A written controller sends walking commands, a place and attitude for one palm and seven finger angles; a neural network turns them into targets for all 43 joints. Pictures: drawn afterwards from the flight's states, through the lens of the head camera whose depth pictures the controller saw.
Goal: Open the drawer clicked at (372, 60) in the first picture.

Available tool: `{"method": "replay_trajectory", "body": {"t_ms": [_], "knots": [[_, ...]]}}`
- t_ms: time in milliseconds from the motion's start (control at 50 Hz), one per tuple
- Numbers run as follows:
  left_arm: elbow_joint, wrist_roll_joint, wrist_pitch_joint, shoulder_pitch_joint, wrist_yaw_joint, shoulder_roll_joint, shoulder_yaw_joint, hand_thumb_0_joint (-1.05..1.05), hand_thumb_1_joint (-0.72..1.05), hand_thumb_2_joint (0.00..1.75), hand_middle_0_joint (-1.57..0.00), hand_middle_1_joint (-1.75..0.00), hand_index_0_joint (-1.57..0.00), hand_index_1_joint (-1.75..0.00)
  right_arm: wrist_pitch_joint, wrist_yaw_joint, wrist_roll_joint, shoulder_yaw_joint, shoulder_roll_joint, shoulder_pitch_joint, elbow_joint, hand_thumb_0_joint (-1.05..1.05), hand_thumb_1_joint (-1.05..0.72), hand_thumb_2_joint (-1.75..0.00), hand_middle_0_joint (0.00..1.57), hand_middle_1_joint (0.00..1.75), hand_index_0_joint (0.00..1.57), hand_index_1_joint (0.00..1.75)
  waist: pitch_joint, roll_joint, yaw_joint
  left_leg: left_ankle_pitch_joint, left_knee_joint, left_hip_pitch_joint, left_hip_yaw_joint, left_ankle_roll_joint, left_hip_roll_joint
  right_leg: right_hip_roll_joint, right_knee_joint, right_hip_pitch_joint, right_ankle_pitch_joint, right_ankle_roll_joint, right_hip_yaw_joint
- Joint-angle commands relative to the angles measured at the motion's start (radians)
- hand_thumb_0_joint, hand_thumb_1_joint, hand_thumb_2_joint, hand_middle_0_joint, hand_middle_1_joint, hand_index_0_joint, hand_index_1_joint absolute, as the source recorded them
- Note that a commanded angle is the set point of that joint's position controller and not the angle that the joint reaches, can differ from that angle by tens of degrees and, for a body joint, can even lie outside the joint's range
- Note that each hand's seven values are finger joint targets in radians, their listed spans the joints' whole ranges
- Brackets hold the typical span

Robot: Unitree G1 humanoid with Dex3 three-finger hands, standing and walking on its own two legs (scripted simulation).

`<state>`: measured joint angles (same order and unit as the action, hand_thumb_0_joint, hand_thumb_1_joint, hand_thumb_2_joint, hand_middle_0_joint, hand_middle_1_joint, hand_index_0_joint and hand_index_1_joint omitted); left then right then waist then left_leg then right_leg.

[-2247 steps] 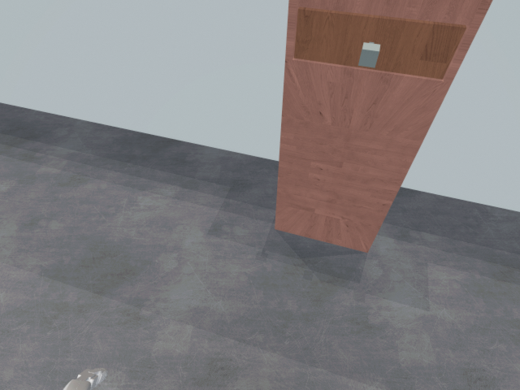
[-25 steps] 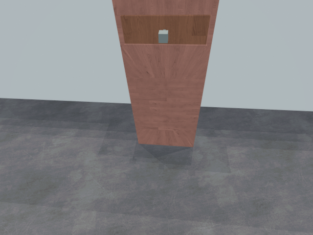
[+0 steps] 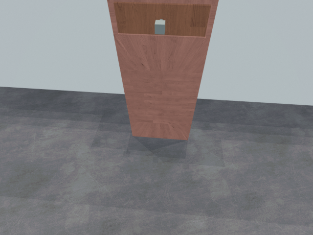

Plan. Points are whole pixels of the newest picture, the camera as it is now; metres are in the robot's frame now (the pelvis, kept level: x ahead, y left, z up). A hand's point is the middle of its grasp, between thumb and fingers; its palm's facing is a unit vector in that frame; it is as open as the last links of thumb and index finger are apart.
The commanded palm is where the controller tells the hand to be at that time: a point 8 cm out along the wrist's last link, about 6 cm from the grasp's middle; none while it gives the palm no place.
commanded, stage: look to check the result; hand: left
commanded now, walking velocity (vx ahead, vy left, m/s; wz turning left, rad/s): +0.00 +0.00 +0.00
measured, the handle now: (160, 24) +0.85 +0.02 +0.12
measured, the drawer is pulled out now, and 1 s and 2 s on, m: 0.00 0.00 0.00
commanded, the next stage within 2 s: take the last steps up to it in 0.30 s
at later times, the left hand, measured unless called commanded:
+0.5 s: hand out of the picture +0.05 +0.22 -0.17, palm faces -0.01 -0.96 -0.30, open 7.3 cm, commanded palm none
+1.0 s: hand out of the picture +0.05 +0.10 -0.17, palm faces -0.04 -0.98 -0.19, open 7.3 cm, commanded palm none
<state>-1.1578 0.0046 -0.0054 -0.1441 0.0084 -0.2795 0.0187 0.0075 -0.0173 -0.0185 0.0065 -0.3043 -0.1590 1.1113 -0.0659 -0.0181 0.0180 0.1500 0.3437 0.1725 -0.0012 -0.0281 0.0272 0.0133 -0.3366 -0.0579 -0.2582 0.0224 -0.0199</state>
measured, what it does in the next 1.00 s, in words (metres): walks ahead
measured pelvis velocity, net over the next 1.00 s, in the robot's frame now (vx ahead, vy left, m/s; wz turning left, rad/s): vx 0.11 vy -0.06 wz -0.09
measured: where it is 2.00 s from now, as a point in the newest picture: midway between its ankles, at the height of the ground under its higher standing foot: (181, 221)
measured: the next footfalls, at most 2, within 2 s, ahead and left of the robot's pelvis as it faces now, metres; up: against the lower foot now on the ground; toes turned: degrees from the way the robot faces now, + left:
left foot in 1.18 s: +0.37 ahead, -0.02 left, +0.00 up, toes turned -5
right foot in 1.54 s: +0.39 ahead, -0.29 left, +0.00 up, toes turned -12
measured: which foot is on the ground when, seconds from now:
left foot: down 0.00-0.76, up 0.78-1.00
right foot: down 0.00-1.00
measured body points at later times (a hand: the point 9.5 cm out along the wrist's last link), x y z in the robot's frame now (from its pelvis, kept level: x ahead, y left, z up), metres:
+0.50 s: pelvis +0.01 +0.00 +0.00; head +0.03 +0.00 +0.45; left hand +0.05 +0.27 -0.15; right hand +0.07 -0.27 -0.15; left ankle +0.02 +0.14 -0.75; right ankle -0.05 -0.10 -0.75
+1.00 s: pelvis +0.11 -0.06 -0.01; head +0.15 -0.08 +0.44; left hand +0.05 +0.16 -0.16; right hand +0.10 -0.30 -0.17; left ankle +0.15 +0.07 -0.69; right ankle +0.00 -0.10 -0.75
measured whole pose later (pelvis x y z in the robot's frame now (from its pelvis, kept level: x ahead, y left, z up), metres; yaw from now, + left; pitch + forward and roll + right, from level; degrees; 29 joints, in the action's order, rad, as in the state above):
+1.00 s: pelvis +0.11 -0.06 -0.01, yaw -5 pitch +1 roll +1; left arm -1.17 0.02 -0.05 -0.40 0.02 -0.12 0.03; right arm 0.02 0.00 -0.03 0.05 -0.17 -0.23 1.10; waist -0.07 0.00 0.01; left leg 0.34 1.00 0.55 0.10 -0.01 0.09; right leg 0.07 -0.34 -0.01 -0.35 0.11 -0.06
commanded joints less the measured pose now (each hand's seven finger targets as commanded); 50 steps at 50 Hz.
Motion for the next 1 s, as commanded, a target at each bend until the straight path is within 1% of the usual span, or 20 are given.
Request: {"method": "replay_trajectory", "body": {"t_ms": [0,260,400,440,500,560,600,620,660,680,700,720,740,760,780,800,820,840,900,980], "knots": [[0.037,-0.001,-0.021,-0.009,0.013,-0.188,0.030,0.00,0.90,0.90,-0.20,-0.30,-0.20,-0.30,-0.014,-0.008,0.002,0.032,-0.160,0.010,-0.047,0.00,-0.90,-0.90,0.20,0.30,0.20,0.30,0.079,0.027,-0.006,-0.210,-0.008,-0.102,-0.070,0.044,0.089,-0.132,0.060,-0.048,0.286,0.014,0.085],[0.033,0.002,-0.023,-0.026,0.015,-0.185,0.026,0.00,0.90,0.90,-0.20,-0.30,-0.20,-0.30,-0.011,-0.007,0.002,0.034,-0.155,0.020,-0.048,0.00,-0.90,-0.90,0.20,0.30,0.20,0.30,0.061,0.034,-0.004,-0.178,-0.017,-0.111,-0.068,0.046,0.090,-0.132,0.073,-0.065,0.253,0.011,0.087],[0.036,0.002,-0.025,-0.031,0.016,-0.185,0.028,0.00,0.90,0.90,-0.20,-0.30,-0.20,-0.30,-0.014,-0.007,0.002,0.033,-0.149,0.021,-0.047,0.00,-0.90,-0.90,0.20,0.30,0.20,0.30,0.063,0.028,-0.008,-0.209,-0.015,-0.105,-0.066,0.045,0.088,-0.135,0.067,-0.044,0.304,0.011,0.086],[0.007,-0.002,-0.011,-0.081,0.019,-0.082,0.008,0.00,0.90,0.90,-0.20,-0.30,-0.20,-0.30,-0.003,-0.007,-0.002,0.013,-0.046,-0.027,-0.022,0.00,-0.90,-0.90,0.20,0.30,0.20,0.30,0.078,0.046,-0.004,-0.140,0.002,-0.114,-0.047,0.032,0.088,-0.123,0.060,-0.053,0.215,-0.001,0.075],[0.007,0.006,0.008,-0.101,0.004,-0.092,0.018,0.00,0.90,0.90,-0.20,-0.30,-0.20,-0.30,0.004,-0.003,-0.016,0.025,-0.065,-0.060,-0.012,0.00,-0.90,-0.90,0.20,0.30,0.20,0.30,-0.002,0.001,0.000,0.138,0.011,-0.043,-0.053,0.040,0.093,-0.093,0.022,-0.121,-0.102,0.023,0.082],[0.031,0.015,0.014,-0.103,-0.015,-0.096,0.031,0.00,0.90,0.90,-0.20,-0.30,-0.20,-0.30,0.003,-0.003,-0.021,0.049,-0.096,-0.087,-0.022,0.00,-0.90,-0.90,0.20,0.30,0.20,0.30,-0.073,-0.031,0.007,0.324,-0.019,-0.001,-0.121,0.076,0.146,-0.057,-0.060,-0.228,-0.208,0.035,0.075],[0.060,0.018,0.013,-0.091,-0.027,-0.073,0.036,0.00,0.90,0.90,-0.20,-0.30,-0.20,-0.30,-0.001,-0.008,-0.026,0.066,-0.129,-0.147,-0.022,0.00,-0.90,-0.90,0.20,0.30,0.20,0.30,-0.100,-0.110,0.024,0.391,-0.078,-0.028,-0.244,0.133,0.238,-0.012,-0.219,-0.333,-0.184,0.026,0.021],[0.074,0.020,0.011,-0.081,-0.031,-0.054,0.037,0.00,0.90,0.90,-0.20,-0.30,-0.20,-0.30,-0.007,-0.012,-0.027,0.075,-0.144,-0.181,-0.018,0.00,-0.90,-0.90,0.20,0.30,0.20,0.30,-0.094,-0.164,0.033,0.383,-0.106,-0.066,-0.309,0.172,0.298,-0.004,-0.312,-0.394,-0.189,0.018,-0.014],[0.104,0.017,0.006,-0.057,-0.038,-0.042,0.043,0.00,0.90,0.90,-0.20,-0.30,-0.20,-0.30,-0.019,-0.016,-0.027,0.086,-0.144,-0.216,-0.024,0.00,-0.90,-0.90,0.20,0.30,0.20,0.30,-0.053,-0.201,0.039,0.288,-0.101,-0.102,-0.324,0.210,0.354,-0.042,-0.385,-0.430,-0.259,0.018,0.005],[0.103,0.016,0.001,-0.071,-0.042,-0.038,0.048,0.00,0.90,0.90,-0.20,-0.30,-0.20,-0.30,-0.021,-0.017,-0.026,0.084,-0.132,-0.196,-0.029,0.00,-0.90,-0.90,0.20,0.30,0.20,0.30,-0.034,-0.181,0.021,0.254,-0.074,-0.053,-0.279,0.193,0.344,-0.054,-0.342,-0.367,-0.244,0.019,0.013],[0.085,0.017,-0.006,-0.136,-0.045,-0.025,0.052,0.00,0.90,0.90,-0.20,-0.30,-0.20,-0.30,-0.022,-0.019,-0.023,0.080,-0.117,-0.152,-0.040,0.00,-0.90,-0.90,0.20,0.30,0.20,0.30,-0.001,-0.145,-0.022,0.220,0.004,0.029,-0.188,0.149,0.302,-0.044,-0.224,-0.219,-0.168,0.018,-0.004],[0.046,0.020,-0.010,-0.256,-0.044,-0.035,0.062,0.00,0.90,0.90,-0.20,-0.30,-0.20,-0.30,-0.020,-0.017,-0.017,0.073,-0.086,-0.100,-0.056,0.00,-0.90,-0.90,0.20,0.30,0.20,0.30,0.029,-0.031,-0.084,0.228,0.188,0.199,-0.047,0.087,0.202,-0.040,-0.066,0.009,-0.073,0.022,0.012],[0.001,0.027,-0.021,-0.389,-0.026,-0.133,0.085,0.00,0.90,0.90,-0.20,-0.30,-0.20,-0.30,-0.024,-0.014,0.000,0.052,0.015,-0.053,-0.097,0.00,-0.90,-0.90,0.20,0.30,0.20,0.30,0.040,0.369,-0.132,0.364,0.517,0.475,0.146,0.017,0.011,-0.243,0.125,0.195,-0.126,0.078,0.335],[-0.016,0.018,-0.015,-0.432,-0.007,-0.129,0.078,0.00,0.90,0.90,-0.20,-0.30,-0.20,-0.30,-0.030,-0.011,-0.005,0.050,0.015,0.015,-0.122,0.00,-0.90,-0.90,0.20,0.30,0.20,0.30,-0.008,0.344,-0.146,0.462,0.717,0.545,0.071,0.022,0.008,-0.352,0.146,0.151,-0.004,0.137,0.470],[-0.004,0.016,-0.018,-0.374,0.001,-0.096,0.066,0.00,0.90,0.90,-0.20,-0.30,-0.20,-0.30,-0.031,-0.006,-0.005,0.063,-0.001,-0.012,-0.105,0.00,-0.90,-0.90,0.20,0.30,0.20,0.30,-0.052,0.229,-0.093,0.384,0.798,0.555,0.015,0.025,0.058,-0.336,0.131,0.091,-0.005,0.176,0.399],[0.012,0.016,-0.023,-0.324,0.006,-0.045,0.058,0.00,0.90,0.90,-0.20,-0.30,-0.20,-0.30,-0.030,-0.004,-0.008,0.066,0.013,-0.013,-0.092,0.00,-0.90,-0.90,0.20,0.30,0.20,0.30,-0.111,0.179,-0.065,0.321,0.823,0.566,0.015,0.019,0.083,-0.310,0.121,0.044,0.109,0.188,0.351],[0.019,0.017,-0.028,-0.313,0.012,-0.025,0.054,0.00,0.90,0.90,-0.20,-0.30,-0.20,-0.30,-0.025,-0.002,-0.010,0.062,0.037,-0.010,-0.088,0.00,-0.90,-0.90,0.20,0.30,0.20,0.30,-0.117,0.095,-0.048,0.295,0.833,0.550,0.025,0.008,0.091,-0.304,0.105,0.019,0.222,0.206,0.313],[0.013,0.017,-0.039,-0.324,0.017,-0.009,0.051,0.00,0.90,0.90,-0.20,-0.30,-0.20,-0.30,-0.022,0.006,-0.013,0.059,0.069,-0.008,-0.084,0.00,-0.90,-0.90,0.20,0.30,0.20,0.30,-0.107,0.062,-0.041,0.267,0.814,0.542,0.037,0.006,0.095,-0.287,0.094,0.025,0.339,0.200,0.259],[-0.007,0.014,-0.059,-0.365,0.023,0.013,0.040,0.00,0.90,0.90,-0.20,-0.30,-0.20,-0.30,-0.016,0.017,-0.012,0.050,0.106,-0.009,-0.092,0.00,-0.90,-0.90,0.20,0.30,0.20,0.30,-0.047,0.100,-0.029,0.200,0.699,0.517,0.082,0.013,0.081,-0.231,0.067,0.096,0.621,0.176,0.144],[-0.034,0.013,-0.064,-0.412,0.031,0.032,0.036,0.00,0.90,0.90,-0.20,-0.30,-0.20,-0.30,-0.024,0.022,-0.005,0.045,0.113,0.039,-0.111,0.00,-0.90,-0.90,0.20,0.30,0.20,0.30,-0.009,0.099,-0.039,0.142,0.561,0.500,0.123,0.034,0.049,-0.204,0.056,0.185,0.762,0.149,0.124]]}}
